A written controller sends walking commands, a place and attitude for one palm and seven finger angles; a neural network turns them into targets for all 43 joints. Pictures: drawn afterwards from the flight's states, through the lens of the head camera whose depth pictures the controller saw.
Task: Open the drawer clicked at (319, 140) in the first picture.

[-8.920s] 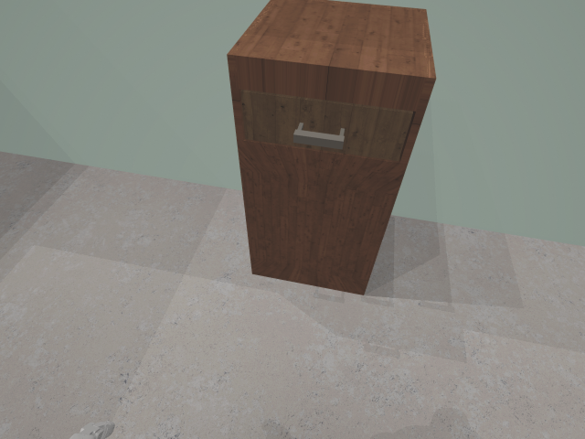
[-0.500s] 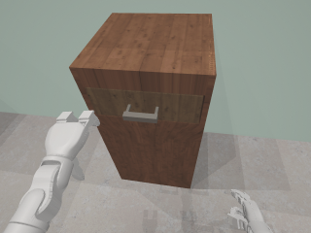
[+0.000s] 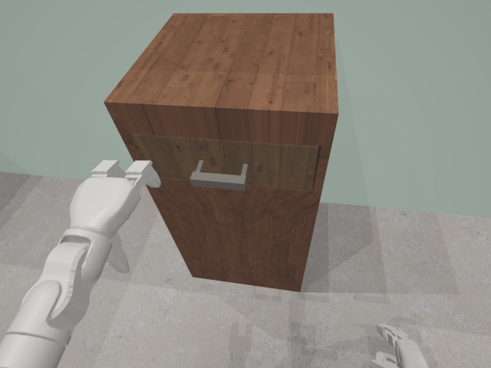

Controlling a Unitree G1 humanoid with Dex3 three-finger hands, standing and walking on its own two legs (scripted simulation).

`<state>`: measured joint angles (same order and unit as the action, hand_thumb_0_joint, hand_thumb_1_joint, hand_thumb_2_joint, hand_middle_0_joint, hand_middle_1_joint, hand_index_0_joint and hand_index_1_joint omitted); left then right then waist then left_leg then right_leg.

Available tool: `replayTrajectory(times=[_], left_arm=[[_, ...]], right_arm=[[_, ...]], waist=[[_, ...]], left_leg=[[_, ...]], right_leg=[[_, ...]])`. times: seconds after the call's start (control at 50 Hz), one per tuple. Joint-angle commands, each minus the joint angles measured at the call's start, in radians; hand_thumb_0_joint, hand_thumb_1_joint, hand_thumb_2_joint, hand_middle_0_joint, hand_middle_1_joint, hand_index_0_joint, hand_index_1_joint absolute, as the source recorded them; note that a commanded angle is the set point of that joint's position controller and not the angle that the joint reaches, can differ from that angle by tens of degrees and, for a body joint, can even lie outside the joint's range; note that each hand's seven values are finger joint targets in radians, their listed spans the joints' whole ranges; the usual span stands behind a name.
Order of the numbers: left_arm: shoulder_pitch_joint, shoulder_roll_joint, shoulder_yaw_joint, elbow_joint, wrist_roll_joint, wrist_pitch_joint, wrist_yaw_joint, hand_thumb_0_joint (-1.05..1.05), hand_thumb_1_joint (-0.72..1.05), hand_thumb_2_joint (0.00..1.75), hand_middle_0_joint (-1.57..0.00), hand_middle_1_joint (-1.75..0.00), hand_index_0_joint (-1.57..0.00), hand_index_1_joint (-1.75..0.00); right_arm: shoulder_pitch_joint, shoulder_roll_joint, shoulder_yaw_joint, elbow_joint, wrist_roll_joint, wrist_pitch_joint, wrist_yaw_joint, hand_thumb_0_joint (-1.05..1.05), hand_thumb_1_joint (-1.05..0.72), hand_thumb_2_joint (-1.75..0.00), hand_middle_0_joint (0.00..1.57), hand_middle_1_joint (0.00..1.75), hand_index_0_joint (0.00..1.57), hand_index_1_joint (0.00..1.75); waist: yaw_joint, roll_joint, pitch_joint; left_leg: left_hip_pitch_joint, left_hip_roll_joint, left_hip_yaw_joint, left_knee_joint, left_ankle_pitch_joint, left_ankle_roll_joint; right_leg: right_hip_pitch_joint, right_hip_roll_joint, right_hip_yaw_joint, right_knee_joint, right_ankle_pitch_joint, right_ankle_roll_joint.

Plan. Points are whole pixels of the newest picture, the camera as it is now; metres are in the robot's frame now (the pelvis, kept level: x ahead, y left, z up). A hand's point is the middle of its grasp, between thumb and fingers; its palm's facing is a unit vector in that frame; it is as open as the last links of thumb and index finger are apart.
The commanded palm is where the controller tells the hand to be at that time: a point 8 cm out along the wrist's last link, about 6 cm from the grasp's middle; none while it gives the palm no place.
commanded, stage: raise the hand with hooked fingers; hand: left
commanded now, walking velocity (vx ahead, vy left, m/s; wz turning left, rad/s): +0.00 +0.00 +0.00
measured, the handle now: (220, 173) +0.51 +0.13 -0.02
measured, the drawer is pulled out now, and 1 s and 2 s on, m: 0.00 0.00 0.00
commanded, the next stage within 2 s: move the hooked fingers above the handle in 0.02 s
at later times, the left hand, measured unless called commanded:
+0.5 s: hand (157, 198) +0.36 +0.20 +0.07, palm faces +0.05 -0.07 -1.00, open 13.8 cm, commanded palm +0.33 +0.21 +0.14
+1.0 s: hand (181, 188) +0.40 +0.17 +0.05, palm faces +0.01 -0.05 -1.00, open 13.8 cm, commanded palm +0.38 +0.17 +0.12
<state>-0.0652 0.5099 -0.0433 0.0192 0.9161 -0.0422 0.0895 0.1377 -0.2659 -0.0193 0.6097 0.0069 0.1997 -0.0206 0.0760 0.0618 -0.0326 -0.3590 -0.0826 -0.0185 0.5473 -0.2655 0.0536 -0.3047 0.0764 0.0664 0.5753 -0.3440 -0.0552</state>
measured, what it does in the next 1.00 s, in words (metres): stands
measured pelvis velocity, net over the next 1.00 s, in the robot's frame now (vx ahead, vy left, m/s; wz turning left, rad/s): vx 0.01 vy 0.00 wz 0.00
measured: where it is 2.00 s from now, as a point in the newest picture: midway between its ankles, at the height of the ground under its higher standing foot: outside the picture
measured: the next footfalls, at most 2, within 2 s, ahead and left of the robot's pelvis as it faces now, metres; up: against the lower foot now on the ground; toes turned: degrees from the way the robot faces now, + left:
none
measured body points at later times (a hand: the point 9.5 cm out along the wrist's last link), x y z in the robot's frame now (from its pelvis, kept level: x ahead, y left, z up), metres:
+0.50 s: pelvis +0.00 +0.01 +0.00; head +0.03 -0.01 +0.44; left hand +0.35 +0.21 +0.13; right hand +0.17 -0.21 -0.12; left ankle +0.00 +0.09 -0.73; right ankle -0.04 -0.09 -0.73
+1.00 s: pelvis +0.01 +0.00 -0.01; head +0.04 -0.02 +0.44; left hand +0.39 +0.18 +0.11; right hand +0.14 -0.24 -0.14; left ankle +0.00 +0.09 -0.73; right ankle -0.04 -0.09 -0.73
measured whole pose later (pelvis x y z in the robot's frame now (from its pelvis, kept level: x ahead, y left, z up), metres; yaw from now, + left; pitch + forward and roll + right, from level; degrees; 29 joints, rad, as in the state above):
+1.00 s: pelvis +0.01 +0.00 -0.01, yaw +0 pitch +8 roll +1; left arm -0.46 0.35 -0.25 0.48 1.00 0.11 0.18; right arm 0.19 -0.24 -0.03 0.63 0.03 0.22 -0.03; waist 0.01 0.05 -0.09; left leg -0.46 -0.09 -0.02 0.62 -0.30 0.06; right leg -0.40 0.08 0.06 0.64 -0.38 -0.05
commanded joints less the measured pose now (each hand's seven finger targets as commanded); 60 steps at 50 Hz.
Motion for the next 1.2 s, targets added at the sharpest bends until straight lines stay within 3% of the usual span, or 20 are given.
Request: replayTrajectory(times=[0.0,0.1,0.12,0.14,0.22,0.28,0.32,0.48,0.62,0.68,0.7,0.76,0.82,0.86,0.88,0.98,1.04,1.06,1.12,1.18], left_arm=[[-0.282,0.202,0.136,-0.148,-0.006,0.045,0.053,0.0,-0.5,0.3,-0.3,-1.2,-0.3,-1.2],[-0.27,0.192,0.107,-0.153,-0.006,0.06,0.011,0.0,-0.5,0.3,-0.3,-1.2,-0.3,-1.2],[-0.296,0.153,0.065,-0.153,-0.012,0.057,0.005,0.0,-0.5,0.3,-0.3,-1.2,-0.3,-1.2],[-0.342,0.157,0.063,-0.137,-0.006,0.052,0.001,0.0,-0.5,0.3,-0.3,-1.2,-0.3,-1.2],[-0.431,0.155,0.052,-0.094,0.014,0.031,0.017,0.0,-0.5,0.3,-0.3,-1.2,-0.3,-1.2],[-0.52,0.117,0.009,-0.069,0.034,0.028,0.042,0.0,-0.5,0.3,-0.3,-1.2,-0.3,-1.2],[-0.557,0.102,-0.007,-0.039,0.049,0.041,0.062,0.0,-0.5,0.3,-0.3,-1.2,-0.3,-1.2],[-0.608,0.091,-0.016,0.131,0.065,0.125,0.076,0.0,-0.5,0.3,-0.3,-1.2,-0.3,-1.2],[-0.611,0.067,-0.033,0.089,0.064,0.096,0.066,0.0,-0.5,0.3,-0.3,-1.2,-0.3,-1.2],[-0.646,0.017,-0.075,0.05,0.063,0.085,0.083,0.0,-0.5,0.3,-0.3,-1.2,-0.3,-1.2],[-0.625,0.036,-0.049,0.063,0.065,0.086,0.094,0.0,-0.5,0.3,-0.3,-1.2,-0.3,-1.2],[-0.664,0.058,-0.029,0.137,0.082,0.109,0.121,0.0,-0.5,0.3,-0.3,-1.2,-0.3,-1.2],[-0.724,0.002,-0.084,0.167,0.088,0.133,0.141,0.0,-0.5,0.3,-0.3,-1.2,-0.3,-1.2],[-0.741,0.046,-0.051,0.224,0.093,0.149,0.142,0.0,-0.5,0.3,-0.3,-1.2,-0.3,-1.2],[-0.772,0.012,-0.086,0.233,0.09,0.151,0.14,0.0,-0.5,0.3,-0.3,-1.2,-0.3,-1.2],[-0.847,-0.035,-0.129,0.286,0.086,0.135,0.125,0.0,-0.5,0.3,-0.3,-1.2,-0.3,-1.2],[-0.838,-0.044,-0.128,0.33,0.09,0.119,0.126,0.0,-0.5,0.3,-0.3,-1.2,-0.3,-1.2],[-0.817,-0.014,-0.09,0.353,0.091,0.117,0.128,0.0,-0.5,0.3,-0.3,-1.2,-0.3,-1.2],[-0.858,-0.021,-0.097,0.42,0.101,0.119,0.146,0.0,-0.5,0.3,-0.3,-1.2,-0.3,-1.2],[-0.92,-0.006,-0.085,0.43,0.113,0.112,0.17,0.0,-0.5,0.3,-0.3,-1.2,-0.3,-1.2]], right_arm=[[-0.137,-0.089,-0.023,-0.15,0.008,-0.045,-0.002,0.0,-0.9,-0.9,0.2,0.3,0.2,0.3],[-0.144,-0.09,-0.017,-0.159,0.008,-0.041,-0.005,0.0,-0.9,-0.9,0.2,0.3,0.2,0.3],[-0.133,-0.089,-0.016,-0.161,0.007,-0.043,-0.007,0.0,-0.9,-0.9,0.2,0.3,0.2,0.3],[-0.132,-0.088,-0.015,-0.154,0.008,-0.044,-0.01,0.0,-0.9,-0.9,0.2,0.3,0.2,0.3],[-0.108,-0.083,-0.015,-0.145,0.005,-0.05,-0.017,0.0,-0.9,-0.9,0.2,0.3,0.2,0.3],[-0.097,-0.079,-0.019,-0.141,0.008,-0.053,-0.013,0.0,-0.9,-0.9,0.2,0.3,0.2,0.3],[-0.089,-0.076,-0.02,-0.132,0.007,-0.049,-0.011,0.0,-0.9,-0.9,0.2,0.3,0.2,0.3],[-0.06,-0.088,-0.019,-0.13,0.015,-0.02,-0.007,0.0,-0.9,-0.9,0.2,0.3,0.2,0.3],[-0.032,-0.09,-0.034,-0.14,0.013,-0.017,-0.002,0.0,-0.9,-0.9,0.2,0.3,0.2,0.3],[-0.017,-0.088,-0.045,-0.133,0.012,-0.021,0.005,0.0,-0.9,-0.9,0.2,0.3,0.2,0.3],[-0.008,-0.088,-0.049,-0.128,0.011,-0.022,0.007,0.0,-0.9,-0.9,0.2,0.3,0.2,0.3],[-0.008,-0.096,-0.045,-0.108,0.016,-0.016,0.003,0.0,-0.9,-0.9,0.2,0.3,0.2,0.3],[-0.007,-0.089,-0.048,-0.103,0.02,-0.015,0.002,0.0,-0.9,-0.9,0.2,0.3,0.2,0.3],[-0.008,-0.099,-0.043,-0.098,0.021,-0.011,-0.005,0.0,-0.9,-0.9,0.2,0.3,0.2,0.3],[-0.005,-0.094,-0.044,-0.098,0.023,-0.009,-0.007,0.0,-0.9,-0.9,0.2,0.3,0.2,0.3],[0.017,-0.09,-0.051,-0.095,0.02,-0.013,-0.012,0.0,-0.9,-0.9,0.2,0.3,0.2,0.3],[0.023,-0.086,-0.048,-0.093,0.018,-0.01,-0.009,0.0,-0.9,-0.9,0.2,0.3,0.2,0.3],[0.027,-0.09,-0.05,-0.093,0.017,-0.01,-0.008,0.0,-0.9,-0.9,0.2,0.3,0.2,0.3],[0.033,-0.086,-0.046,-0.087,0.02,-0.004,-0.011,0.0,-0.9,-0.9,0.2,0.3,0.2,0.3],[0.043,-0.085,-0.051,-0.085,0.015,-0.006,-0.014,0.0,-0.9,-0.9,0.2,0.3,0.2,0.3]], waist=[[-0.007,-0.056,-0.271],[-0.011,-0.06,-0.246],[-0.023,-0.06,-0.229],[-0.03,-0.065,-0.216],[-0.035,-0.061,-0.234],[-0.037,-0.027,-0.267],[-0.038,-0.002,-0.288],[-0.038,-0.079,-0.323],[-0.041,-0.05,-0.371],[-0.057,-0.028,-0.388],[-0.05,-0.035,-0.389],[-0.055,-0.08,-0.362],[-0.069,-0.067,-0.372],[-0.066,-0.082,-0.37],[-0.077,-0.085,-0.363],[-0.093,-0.076,-0.386],[-0.088,-0.084,-0.391],[-0.077,-0.096,-0.399],[-0.088,-0.114,-0.358],[-0.088,-0.107,-0.41]], left_leg=[[0.152,0.031,-0.004,-0.032,0.275,-0.007],[0.157,0.034,-0.01,-0.043,0.26,-0.004],[0.162,0.038,-0.011,-0.044,0.252,-0.003],[0.165,0.041,-0.013,-0.044,0.235,-0.005],[0.177,0.044,-0.015,-0.034,0.212,-0.006],[0.19,0.048,-0.021,-0.027,0.212,-0.013],[0.204,0.051,-0.027,-0.019,0.237,-0.022],[0.157,0.054,-0.018,-0.005,0.287,-0.019],[0.185,0.058,-0.022,0.021,0.4,-0.018],[0.223,0.066,-0.028,0.043,0.46,-0.025],[0.217,0.068,-0.03,0.043,0.467,-0.027],[0.16,0.058,-0.014,0.038,0.388,-0.023],[0.164,0.057,-0.007,0.038,0.353,-0.019],[0.141,0.05,-0.005,0.035,0.331,-0.015],[0.138,0.05,-0.003,0.037,0.324,-0.013],[0.156,0.049,0.001,0.053,0.337,-0.007],[0.132,0.042,0.005,0.061,0.358,-0.008],[0.118,0.041,0.006,0.062,0.361,-0.007],[0.067,0.037,0.017,0.061,0.296,-0.006],[0.066,0.032,0.023,0.07,0.302,-0.002]], right_leg=[[0.068,-0.051,0.035,-0.078,0.34,0.014],[0.058,-0.049,0.026,-0.087,0.306,0.014],[0.042,-0.049,0.011,-0.087,0.29,0.014],[0.014,-0.047,0.007,-0.092,0.261,0.015],[-0.014,-0.043,0.001,-0.087,0.22,0.011],[-0.039,-0.041,-0.009,-0.069,0.194,0.005],[-0.054,-0.037,-0.018,-0.054,0.203,0.0],[-0.016,-0.036,-0.021,-0.032,0.267,0.0],[-0.015,-0.034,-0.014,-0.009,0.351,0.0],[-0.053,-0.031,-0.019,-0.001,0.357,0.002],[-0.052,-0.029,-0.02,0.002,0.359,0.001],[-0.043,-0.027,-0.012,-0.003,0.357,0.0],[-0.052,-0.031,-0.016,-0.002,0.334,-0.001],[-0.037,-0.029,-0.008,-0.009,0.339,0.0],[-0.041,-0.033,-0.012,-0.007,0.339,0.001],[-0.056,-0.035,-0.011,-0.007,0.362,0.003],[-0.046,-0.036,-0.007,0.005,0.412,0.004],[-0.029,-0.035,-0.003,0.004,0.422,0.004],[-0.046,-0.038,-0.001,0.004,0.393,0.006],[-0.023,-0.042,0.009,0.01,0.419,0.007]])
